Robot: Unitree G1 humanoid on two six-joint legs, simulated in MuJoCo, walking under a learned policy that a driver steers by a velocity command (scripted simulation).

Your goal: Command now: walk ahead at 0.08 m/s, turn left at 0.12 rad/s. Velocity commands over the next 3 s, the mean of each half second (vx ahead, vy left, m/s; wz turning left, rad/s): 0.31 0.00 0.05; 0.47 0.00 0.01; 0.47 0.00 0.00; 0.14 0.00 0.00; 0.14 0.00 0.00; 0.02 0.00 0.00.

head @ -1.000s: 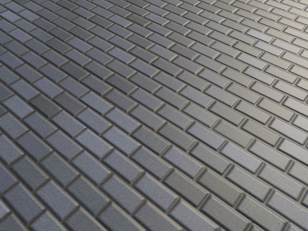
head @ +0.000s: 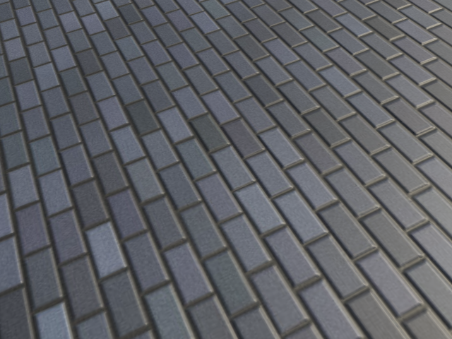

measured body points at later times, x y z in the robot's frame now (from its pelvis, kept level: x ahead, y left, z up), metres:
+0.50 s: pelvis +0.12 -0.01 -0.01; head +0.15 +0.00 +0.44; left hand +0.30 +0.23 -0.12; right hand +0.03 -0.25 -0.14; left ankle -0.03 +0.10 -0.74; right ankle +0.26 -0.13 -0.70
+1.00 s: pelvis +0.39 -0.06 +0.00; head +0.42 -0.06 +0.45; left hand +0.33 +0.17 -0.14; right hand +0.55 -0.28 -0.13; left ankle +0.57 +0.08 -0.69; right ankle +0.30 -0.12 -0.74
